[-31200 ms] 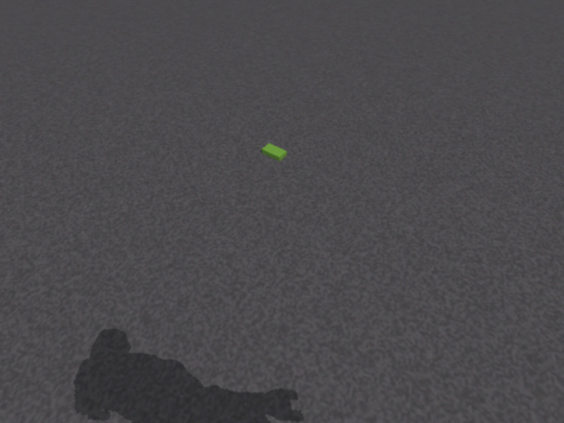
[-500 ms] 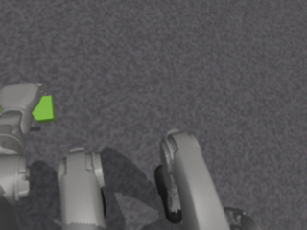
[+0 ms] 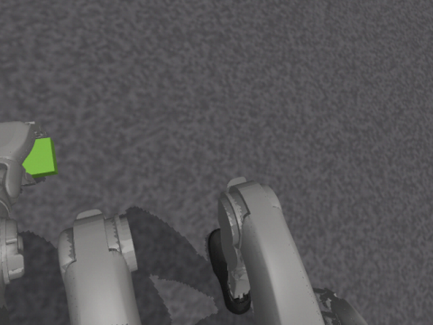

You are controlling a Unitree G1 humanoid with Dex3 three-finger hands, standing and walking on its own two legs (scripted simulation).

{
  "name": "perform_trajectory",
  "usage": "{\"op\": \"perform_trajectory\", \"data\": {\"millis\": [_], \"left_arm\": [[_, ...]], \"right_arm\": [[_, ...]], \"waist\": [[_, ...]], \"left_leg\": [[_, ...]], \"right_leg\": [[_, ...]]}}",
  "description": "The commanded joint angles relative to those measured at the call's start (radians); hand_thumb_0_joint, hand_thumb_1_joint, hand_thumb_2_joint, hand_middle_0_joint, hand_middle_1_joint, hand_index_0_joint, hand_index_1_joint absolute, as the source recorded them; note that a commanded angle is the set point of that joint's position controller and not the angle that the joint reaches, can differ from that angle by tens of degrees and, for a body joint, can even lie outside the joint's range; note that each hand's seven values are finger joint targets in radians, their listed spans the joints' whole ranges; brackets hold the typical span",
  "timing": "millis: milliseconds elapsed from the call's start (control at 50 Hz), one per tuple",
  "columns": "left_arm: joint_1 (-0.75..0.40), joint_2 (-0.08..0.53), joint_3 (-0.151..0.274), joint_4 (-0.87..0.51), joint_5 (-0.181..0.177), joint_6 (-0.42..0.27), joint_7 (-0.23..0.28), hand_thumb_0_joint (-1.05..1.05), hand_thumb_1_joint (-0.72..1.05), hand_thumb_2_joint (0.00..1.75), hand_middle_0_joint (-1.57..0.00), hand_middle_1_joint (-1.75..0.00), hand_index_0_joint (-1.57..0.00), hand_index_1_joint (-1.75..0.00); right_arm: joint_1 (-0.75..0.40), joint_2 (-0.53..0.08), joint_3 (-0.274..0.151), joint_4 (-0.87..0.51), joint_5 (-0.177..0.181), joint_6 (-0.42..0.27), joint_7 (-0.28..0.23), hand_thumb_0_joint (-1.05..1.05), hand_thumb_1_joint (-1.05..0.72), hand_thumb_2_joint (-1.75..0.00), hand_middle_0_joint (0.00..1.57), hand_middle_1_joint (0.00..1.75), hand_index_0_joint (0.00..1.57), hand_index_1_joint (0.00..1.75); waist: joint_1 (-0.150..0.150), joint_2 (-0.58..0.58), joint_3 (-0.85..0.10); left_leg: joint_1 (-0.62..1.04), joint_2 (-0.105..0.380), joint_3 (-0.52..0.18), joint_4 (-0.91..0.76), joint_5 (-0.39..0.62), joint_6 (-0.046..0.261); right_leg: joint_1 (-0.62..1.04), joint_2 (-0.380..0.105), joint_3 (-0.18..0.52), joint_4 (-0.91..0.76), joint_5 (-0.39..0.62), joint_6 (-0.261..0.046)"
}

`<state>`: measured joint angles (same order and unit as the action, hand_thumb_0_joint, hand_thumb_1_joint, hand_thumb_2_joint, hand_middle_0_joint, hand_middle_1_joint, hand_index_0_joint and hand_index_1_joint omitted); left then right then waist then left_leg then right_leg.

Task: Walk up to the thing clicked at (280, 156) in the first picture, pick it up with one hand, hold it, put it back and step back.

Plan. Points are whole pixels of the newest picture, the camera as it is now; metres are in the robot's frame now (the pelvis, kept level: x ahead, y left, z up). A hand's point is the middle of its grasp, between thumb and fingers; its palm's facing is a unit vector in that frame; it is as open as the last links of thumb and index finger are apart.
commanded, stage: rest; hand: left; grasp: from above
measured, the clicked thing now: (16, 161) +0.44 +0.30 -0.24
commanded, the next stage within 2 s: open in 1.04 s
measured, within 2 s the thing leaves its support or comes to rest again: rests again in 0.56 s
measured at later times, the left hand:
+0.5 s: hand (31, 157) +0.45 +0.28 -0.25, palm faces -0.46 -0.11 -0.88, open 9.7 cm
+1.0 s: hand (30, 159) +0.45 +0.28 -0.26, palm faces -0.45 -0.12 -0.88, open 9.6 cm
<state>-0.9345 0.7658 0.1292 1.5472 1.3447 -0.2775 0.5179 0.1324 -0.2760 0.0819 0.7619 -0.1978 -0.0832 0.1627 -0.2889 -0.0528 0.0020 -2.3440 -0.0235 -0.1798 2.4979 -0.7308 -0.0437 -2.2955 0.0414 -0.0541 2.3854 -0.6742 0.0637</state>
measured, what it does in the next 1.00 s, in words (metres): stands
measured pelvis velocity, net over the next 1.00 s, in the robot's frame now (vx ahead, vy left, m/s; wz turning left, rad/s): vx -0.01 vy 0.01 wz -0.09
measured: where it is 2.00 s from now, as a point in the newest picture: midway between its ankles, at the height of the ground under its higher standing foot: (180, 306)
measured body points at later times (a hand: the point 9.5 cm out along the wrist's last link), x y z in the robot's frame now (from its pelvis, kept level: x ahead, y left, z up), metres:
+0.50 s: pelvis +0.00 +0.01 -0.01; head +0.27 +0.10 +0.33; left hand +0.47 +0.28 -0.20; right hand +0.04 -0.27 -0.09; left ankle +0.06 +0.13 -0.27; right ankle +0.10 -0.13 -0.27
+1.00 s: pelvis -0.01 +0.01 -0.02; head +0.26 +0.12 +0.33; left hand +0.47 +0.28 -0.21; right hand +0.03 -0.25 -0.07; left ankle +0.06 +0.13 -0.28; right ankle +0.10 -0.13 -0.27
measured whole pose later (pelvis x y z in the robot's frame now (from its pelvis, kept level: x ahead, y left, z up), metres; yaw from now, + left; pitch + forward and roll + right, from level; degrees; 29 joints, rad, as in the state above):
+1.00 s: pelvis -0.01 +0.01 -0.02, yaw -5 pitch +27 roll -14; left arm -1.02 0.94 0.12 1.79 1.36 -0.27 0.68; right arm 0.08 -0.33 0.25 0.72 -0.30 -0.22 0.27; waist -0.38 -0.12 0.12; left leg -2.34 -0.02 -0.26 2.60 -0.75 -0.01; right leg -2.25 0.07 -0.12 2.40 -0.66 0.08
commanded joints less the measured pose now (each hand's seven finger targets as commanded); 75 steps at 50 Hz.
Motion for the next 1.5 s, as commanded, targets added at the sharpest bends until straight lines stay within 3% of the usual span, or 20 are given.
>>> {"op": "perform_trajectory", "data": {"millis": [0, 160, 180, 200, 220, 300, 320, 340, 400, 440, 480, 580, 680, 740, 820, 840, 1120, 1200, 1320, 1480], "left_arm": [[-0.354, 0.254, 0.012, -0.105, -0.007, 0.013, 0.075, 0.00, 0.81, 0.65, -1.17, -0.44, -1.17, -0.45], [-0.387, 0.310, 0.036, -0.054, -0.007, 0.014, 0.105, 0.00, 0.83, 0.63, -1.16, -0.47, -1.17, -0.46], [-0.325, 0.313, 0.040, -0.034, -0.013, 0.015, 0.109, 0.00, 0.81, 0.62, -1.16, -0.45, -1.16, -0.45], [-0.354, 0.321, 0.039, -0.023, -0.011, 0.015, 0.111, 0.00, 0.84, 0.60, -1.16, -0.46, -1.17, -0.44], [-0.324, 0.314, 0.031, -0.013, -0.007, 0.016, 0.112, 0.00, 0.83, 0.59, -1.17, -0.44, -1.18, -0.43], [-0.357, 0.359, 0.050, -0.008, 0.000, 0.015, 0.124, 0.00, 0.89, 0.61, -1.21, -0.44, -1.21, -0.44], [-0.325, 0.308, 0.013, 0.018, -0.002, 0.019, 0.121, 0.00, 0.88, 0.60, -1.21, -0.42, -1.21, -0.42], [-0.355, 0.375, 0.063, -0.013, -0.007, 0.012, 0.134, 0.00, 0.88, 0.58, -1.21, -0.42, -1.21, -0.41], [-0.322, 0.382, 0.069, 0.008, 0.000, 0.016, 0.143, 0.00, 0.90, 0.57, -1.22, -0.41, -1.23, -0.40], [-0.320, 0.381, 0.064, 0.016, -0.004, 0.015, 0.146, 0.00, 0.89, 0.57, -1.22, -0.40, -1.23, -0.40], [-0.358, 0.336, 0.011, 0.017, -0.005, 0.014, 0.142, 0.00, 0.89, 0.57, -1.22, -0.40, -1.23, -0.39], [-0.308, 0.414, 0.064, 0.028, -0.003, 0.011, 0.170, 0.00, 0.91, 0.55, -1.24, -0.37, -1.25, -0.37], [-0.366, 0.349, 0.003, 0.067, -0.008, 0.014, 0.171, 0.00, 0.92, 0.53, -1.24, -0.37, -1.25, -0.37], [-0.330, 0.419, 0.040, 0.084, 0.000, 0.012, 0.189, 0.00, 0.91, 0.51, -1.23, -0.36, -1.24, -0.35], [-0.366, 0.357, -0.010, 0.112, -0.001, 0.013, 0.189, 0.00, 0.93, 0.55, -1.25, -0.38, -1.26, -0.38], [-0.353, 0.387, 0.012, 0.127, 0.004, 0.013, 0.194, 0.00, 0.95, 0.50, -1.25, -0.39, -1.27, -0.38], [-0.346, 0.410, -0.015, 0.180, -0.014, 0.020, 0.204, 0.00, 0.87, 0.47, -1.21, -0.36, -1.22, -0.35], [-0.340, 0.400, -0.023, 0.178, -0.014, 0.022, 0.203, 0.00, 0.55, 0.48, -0.89, -0.39, -0.90, -0.39], [-0.345, 0.401, -0.036, 0.161, -0.017, 0.018, 0.207, 0.00, 0.09, 0.51, -0.63, -0.44, -0.62, -0.44], [-0.346, 0.412, -0.035, 0.159, -0.025, 0.017, 0.218, 0.00, -0.10, 0.64, -0.47, -0.59, -0.46, -0.60]], "right_arm": [[0.191, -0.268, -0.065, 0.004, -0.005, -0.015, -0.001, 0.00, -0.89, -0.89, 0.20, 0.30, 0.20, 0.30], [0.192, -0.300, -0.035, 0.001, -0.035, -0.051, 0.023, 0.00, -0.89, -0.89, 0.20, 0.30, 0.20, 0.30], [0.198, -0.298, -0.026, 0.009, -0.029, -0.047, 0.023, 0.00, -0.89, -0.89, 0.20, 0.30, 0.20, 0.30], [0.190, -0.304, -0.021, 0.000, -0.037, -0.055, 0.026, 0.00, -0.89, -0.89, 0.20, 0.30, 0.20, 0.30], [0.188, -0.302, -0.021, 0.008, -0.035, -0.056, 0.029, 0.00, -0.89, -0.89, 0.20, 0.30, 0.20, 0.30], [0.175, -0.324, -0.009, -0.012, -0.049, -0.071, 0.039, 0.00, -0.89, -0.89, 0.20, 0.30, 0.20, 0.30], [0.182, -0.317, -0.001, -0.001, -0.046, -0.071, 0.043, 0.00, -0.90, -0.90, 0.20, 0.30, 0.20, 0.30], [0.175, -0.334, -0.003, -0.010, -0.054, -0.075, 0.044, 0.00, -0.90, -0.90, 0.20, 0.30, 0.20, 0.30], [0.173, -0.337, 0.003, -0.007, -0.059, -0.082, 0.049, 0.00, -0.90, -0.90, 0.20, 0.30, 0.20, 0.30], [0.170, -0.334, 0.011, -0.013, -0.062, -0.085, 0.053, 0.00, -0.90, -0.90, 0.20, 0.30, 0.20, 0.30], [0.158, -0.333, 0.020, -0.011, -0.062, -0.094, 0.061, 0.00, -0.90, -0.90, 0.20, 0.30, 0.20, 0.30], [0.162, -0.357, 0.028, -0.010, -0.069, -0.100, 0.066, 0.00, -0.90, -0.90, 0.20, 0.30, 0.20, 0.30], [0.131, -0.358, 0.042, -0.022, -0.076, -0.119, 0.078, 0.00, -0.90, -0.90, 0.20, 0.30, 0.20, 0.30], [0.134, -0.373, 0.047, -0.011, -0.075, -0.120, 0.079, 0.00, -0.90, -0.90, 0.20, 0.30, 0.20, 0.30], [0.100, -0.378, 0.053, -0.025, -0.080, -0.136, 0.090, 0.00, -0.90, -0.90, 0.20, 0.30, 0.20, 0.30], [0.117, -0.383, 0.060, -0.026, -0.087, -0.138, 0.093, 0.00, -0.90, -0.90, 0.20, 0.30, 0.20, 0.30], [0.096, -0.397, 0.103, -0.042, -0.090, -0.170, 0.112, 0.00, -0.90, -0.90, 0.20, 0.30, 0.20, 0.30], [0.095, -0.391, 0.115, -0.044, -0.092, -0.172, 0.111, 0.00, -0.89, -0.90, 0.20, 0.30, 0.20, 0.30], [0.090, -0.397, 0.117, -0.048, -0.089, -0.174, 0.112, 0.00, -0.89, -0.90, 0.20, 0.30, 0.20, 0.30], [0.092, -0.406, 0.117, -0.045, -0.092, -0.185, 0.115, 0.00, -0.90, -0.90, 0.20, 0.30, 0.20, 0.30]], "waist": [[-0.015, 0.399, -0.674], [-0.057, 0.388, -0.645], [-0.030, 0.401, -0.655], [-0.050, 0.395, -0.638], [-0.032, 0.412, -0.644], [-0.064, 0.419, -0.627], [-0.057, 0.425, -0.622], [-0.069, 0.420, -0.625], [-0.062, 0.435, -0.623], [-0.070, 0.435, -0.615], [-0.090, 0.441, -0.592], [-0.077, 0.460, -0.597], [-0.117, 0.446, -0.525], [-0.100, 0.468, -0.537], [-0.124, 0.450, -0.480], [-0.132, 0.456, -0.478], [-0.145, 0.397, -0.445], [-0.144, 0.401, -0.447], [-0.147, 0.408, -0.447], [-0.145, 0.436, -0.443]], "left_leg": [[0.503, 0.009, 0.132, -0.248, 0.226, 0.061], [0.474, 0.013, 0.118, -0.206, 0.243, 0.064], [0.468, 0.012, 0.115, -0.223, 0.250, 0.062], [0.461, 0.014, 0.116, -0.206, 0.245, 0.061], [0.486, 0.015, 0.113, -0.220, 0.251, 0.057], [0.487, 0.019, 0.104, -0.197, 0.253, 0.056], [0.497, 0.018, 0.104, -0.203, 0.257, 0.056], [0.481, 0.021, 0.099, -0.189, 0.273, 0.056], [0.498, 0.023, 0.098, -0.189, 0.286, 0.051], [0.492, 0.026, 0.091, -0.188, 0.280, 0.053], [0.487, 0.028, 0.089, -0.178, 0.259, 0.053], [0.499, 0.030, 0.080, -0.192, 0.283, 0.047], [0.479, 0.033, 0.072, -0.181, 0.228, 0.050], [0.495, 0.037, 0.056, -0.206, 0.242, 0.042], [0.475, 0.037, 0.045, -0.201, 0.197, 0.042], [0.486, 0.037, 0.045, -0.208, 0.202, 0.043], [0.427, 0.042, 0.035, -0.184, 0.185, 0.055], [0.443, 0.044, 0.019, -0.199, 0.185, 0.049], [0.454, 0.047, 0.022, -0.188, 0.201, 0.049], [0.470, 0.051, 0.012, -0.212, 0.193, 0.041]], "right_leg": [[0.327, 0.020, -0.128, -0.193, 0.243, -0.092], [0.357, 0.025, -0.152, -0.181, 0.268, -0.085], [0.388, 0.027, -0.147, -0.182, 0.269, -0.086], [0.374, 0.028, -0.153, -0.172, 0.268, -0.089], [0.369, 0.030, -0.154, -0.171, 0.266, -0.091], [0.369, 0.033, -0.170, -0.159, 0.277, -0.089], [0.374, 0.034, -0.165, -0.163, 0.281, -0.087], [0.388, 0.035, -0.175, -0.162, 0.297, -0.087], [0.395, 0.037, -0.178, -0.158, 0.309, -0.088], [0.407, 0.040, -0.178, -0.157, 0.309, -0.086], [0.386, 0.042, -0.179, -0.156, 0.297, -0.087], [0.416, 0.045, -0.189, -0.150, 0.313, -0.086], [0.365, 0.046, -0.202, -0.155, 0.277, -0.082], [0.375, 0.047, -0.212, -0.146, 0.276, -0.086], [0.334, 0.046, -0.218, -0.146, 0.246, -0.083], [0.343, 0.046, -0.223, -0.152, 0.251, -0.080], [0.392, 0.054, -0.216, -0.184, 0.251, -0.071], [0.382, 0.052, -0.228, -0.173, 0.245, -0.074], [0.396, 0.055, -0.225, -0.173, 0.268, -0.072], [0.395, 0.057, -0.230, -0.175, 0.255, -0.078]]}}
